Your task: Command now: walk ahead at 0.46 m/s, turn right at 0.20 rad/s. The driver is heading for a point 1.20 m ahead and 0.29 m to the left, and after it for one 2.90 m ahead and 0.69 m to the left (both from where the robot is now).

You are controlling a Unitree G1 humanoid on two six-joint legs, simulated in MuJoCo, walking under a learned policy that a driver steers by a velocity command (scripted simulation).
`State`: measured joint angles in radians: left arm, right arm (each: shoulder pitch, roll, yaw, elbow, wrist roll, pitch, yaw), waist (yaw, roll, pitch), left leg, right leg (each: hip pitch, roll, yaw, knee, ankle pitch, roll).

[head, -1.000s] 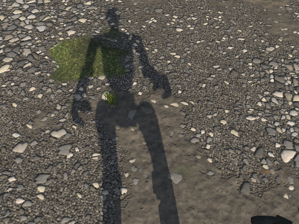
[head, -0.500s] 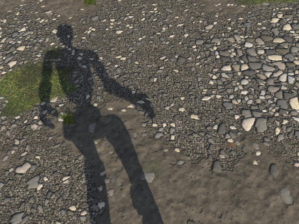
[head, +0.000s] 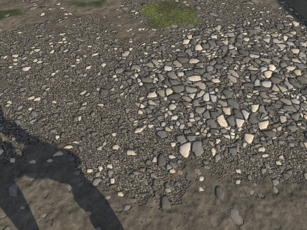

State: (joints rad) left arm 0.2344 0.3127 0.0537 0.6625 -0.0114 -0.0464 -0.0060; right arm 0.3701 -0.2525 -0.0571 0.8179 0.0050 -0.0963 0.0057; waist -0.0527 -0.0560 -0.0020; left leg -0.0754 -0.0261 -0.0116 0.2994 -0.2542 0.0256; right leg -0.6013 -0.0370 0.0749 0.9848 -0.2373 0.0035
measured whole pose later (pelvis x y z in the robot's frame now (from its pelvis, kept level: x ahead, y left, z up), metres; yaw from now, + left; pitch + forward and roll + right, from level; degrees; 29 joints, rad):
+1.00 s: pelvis +0.53 +0.05 +0.00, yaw +26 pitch +1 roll +0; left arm 0.12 0.32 0.05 0.68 0.01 -0.09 0.00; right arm 0.31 -0.29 -0.06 0.69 0.01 -0.05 0.01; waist -0.04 -0.03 0.06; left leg -0.21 -0.11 -0.07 0.36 -0.17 0.10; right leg -0.64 -0.11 0.08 0.96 -0.22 0.06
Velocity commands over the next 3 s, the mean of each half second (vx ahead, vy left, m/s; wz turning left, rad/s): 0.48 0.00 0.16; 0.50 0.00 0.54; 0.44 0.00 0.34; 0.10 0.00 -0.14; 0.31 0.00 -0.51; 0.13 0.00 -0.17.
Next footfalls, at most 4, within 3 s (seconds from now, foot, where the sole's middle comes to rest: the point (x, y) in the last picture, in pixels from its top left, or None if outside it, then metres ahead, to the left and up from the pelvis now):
0.22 right None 0.29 -0.15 -0.78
0.74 left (116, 221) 0.55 0.13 -0.78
1.22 right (130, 154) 0.89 0.06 -0.78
1.66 left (75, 155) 0.89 0.34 -0.78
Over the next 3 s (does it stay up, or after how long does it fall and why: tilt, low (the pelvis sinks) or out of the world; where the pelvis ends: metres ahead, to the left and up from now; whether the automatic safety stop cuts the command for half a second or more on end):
stays up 1.14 0.26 -0.01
